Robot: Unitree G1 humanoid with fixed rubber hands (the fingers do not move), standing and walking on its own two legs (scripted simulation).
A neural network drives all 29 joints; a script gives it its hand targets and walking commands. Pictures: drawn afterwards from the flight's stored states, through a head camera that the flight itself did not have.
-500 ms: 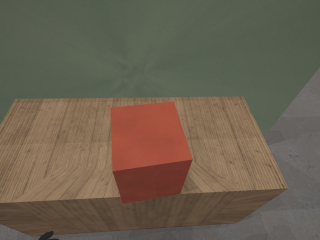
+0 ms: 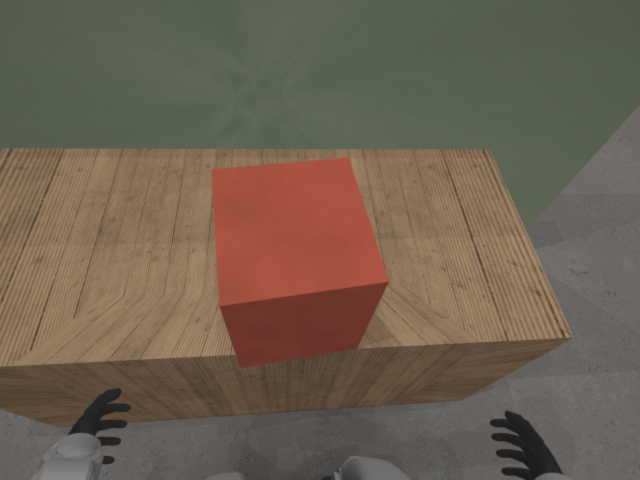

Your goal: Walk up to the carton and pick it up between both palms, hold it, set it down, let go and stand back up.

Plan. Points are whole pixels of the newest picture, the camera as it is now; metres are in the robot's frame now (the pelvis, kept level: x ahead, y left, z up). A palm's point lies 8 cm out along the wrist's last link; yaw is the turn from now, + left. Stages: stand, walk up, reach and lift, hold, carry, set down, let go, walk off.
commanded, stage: reach and lift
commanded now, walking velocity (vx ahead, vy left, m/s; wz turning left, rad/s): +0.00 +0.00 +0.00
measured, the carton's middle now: (291, 268) +0.42 +0.03 -0.08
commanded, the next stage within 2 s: none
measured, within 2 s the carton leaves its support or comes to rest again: neither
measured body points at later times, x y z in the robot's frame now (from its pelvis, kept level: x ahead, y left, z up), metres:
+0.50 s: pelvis -0.03 +0.01 +0.01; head -0.01 +0.02 +0.45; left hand +0.15 +0.26 -0.08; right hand +0.11 -0.26 -0.09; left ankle -0.03 +0.15 -0.72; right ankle +0.02 -0.08 -0.72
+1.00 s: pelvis -0.02 +0.01 +0.01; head -0.02 +0.02 +0.46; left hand +0.17 +0.22 -0.06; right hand +0.14 -0.24 -0.06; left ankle -0.03 +0.15 -0.72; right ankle +0.02 -0.08 -0.72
